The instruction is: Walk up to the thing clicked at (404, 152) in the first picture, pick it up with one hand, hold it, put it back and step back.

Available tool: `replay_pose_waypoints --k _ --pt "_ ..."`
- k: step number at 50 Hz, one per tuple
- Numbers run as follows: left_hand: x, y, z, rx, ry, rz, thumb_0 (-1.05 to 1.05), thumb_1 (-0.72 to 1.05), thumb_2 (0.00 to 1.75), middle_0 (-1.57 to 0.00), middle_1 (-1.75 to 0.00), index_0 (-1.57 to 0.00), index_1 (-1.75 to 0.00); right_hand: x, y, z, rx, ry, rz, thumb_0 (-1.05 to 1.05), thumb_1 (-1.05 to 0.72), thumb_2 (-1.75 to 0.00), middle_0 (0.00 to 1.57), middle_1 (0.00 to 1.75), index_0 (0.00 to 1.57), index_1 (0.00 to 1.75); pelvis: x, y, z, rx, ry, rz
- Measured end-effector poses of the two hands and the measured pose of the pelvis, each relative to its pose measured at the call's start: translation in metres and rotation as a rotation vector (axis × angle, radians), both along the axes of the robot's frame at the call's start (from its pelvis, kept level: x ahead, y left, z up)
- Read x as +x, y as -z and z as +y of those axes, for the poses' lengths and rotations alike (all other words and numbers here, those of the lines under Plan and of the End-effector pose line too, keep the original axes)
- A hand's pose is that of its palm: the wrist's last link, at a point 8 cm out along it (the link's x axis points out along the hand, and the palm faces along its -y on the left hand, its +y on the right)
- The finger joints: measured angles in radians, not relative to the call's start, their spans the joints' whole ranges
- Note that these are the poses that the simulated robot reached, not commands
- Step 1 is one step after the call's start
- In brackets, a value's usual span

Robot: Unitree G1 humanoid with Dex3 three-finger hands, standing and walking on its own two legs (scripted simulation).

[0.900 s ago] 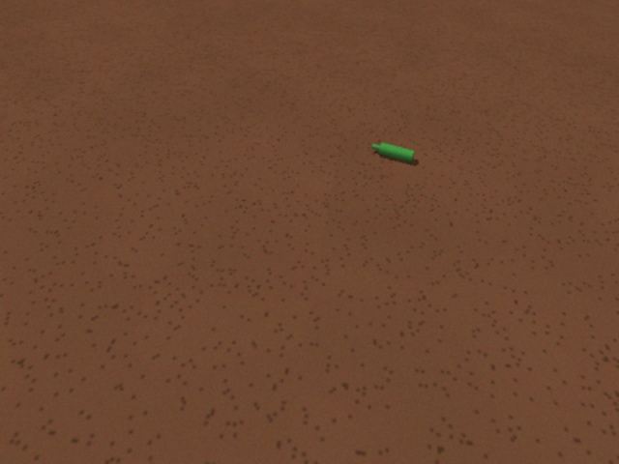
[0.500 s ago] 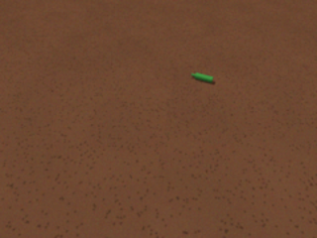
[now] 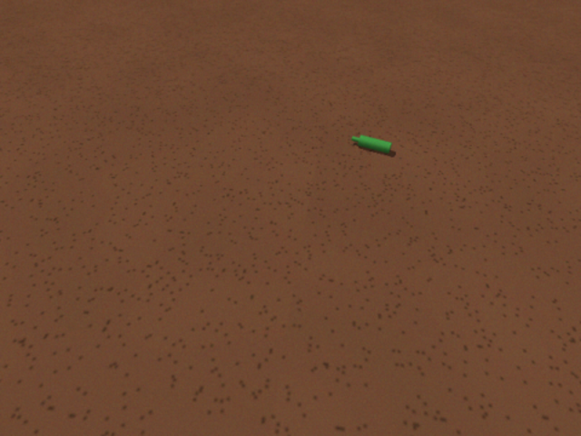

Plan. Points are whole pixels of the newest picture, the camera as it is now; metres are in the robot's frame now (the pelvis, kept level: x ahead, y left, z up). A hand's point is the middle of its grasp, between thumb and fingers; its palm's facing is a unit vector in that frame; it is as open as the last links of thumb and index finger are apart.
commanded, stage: stand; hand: left
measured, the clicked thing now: (370, 143) +1.82 -0.44 -0.75
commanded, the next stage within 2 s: walk up in 0.22 s
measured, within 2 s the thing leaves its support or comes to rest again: neither
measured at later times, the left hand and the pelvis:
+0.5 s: hand out of the picture +0.17 +0.23 -0.13, palm faces -0.15 -0.91 -0.39, open 7.3 cm; pelvis +0.05 -0.05 -0.01, yaw -9 degrees
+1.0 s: hand (238, 335) +0.35 +0.10 -0.16, palm faces -0.25 -0.91 -0.33, open 7.3 cm; pelvis +0.27 -0.15 -0.02, yaw -16 degrees
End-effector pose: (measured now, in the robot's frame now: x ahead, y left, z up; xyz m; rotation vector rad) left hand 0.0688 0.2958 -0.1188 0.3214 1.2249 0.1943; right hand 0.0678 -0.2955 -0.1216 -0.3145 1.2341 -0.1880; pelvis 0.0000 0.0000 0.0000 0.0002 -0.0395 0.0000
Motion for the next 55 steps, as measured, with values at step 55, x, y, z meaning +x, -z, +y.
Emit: replay_pose_waypoints --k 55 --pt "0.371 0.024 -0.139 0.012 0.259 0.027 0.00 0.90 0.90 -0.20 -0.30 -0.21 -0.30 0.289 -0.012 -0.197 -0.095 0.176 -0.151 0.01 -0.90 -0.90 0.20 0.30 0.20 0.30 0.343 0.031 -0.152 0.010 0.304 0.022"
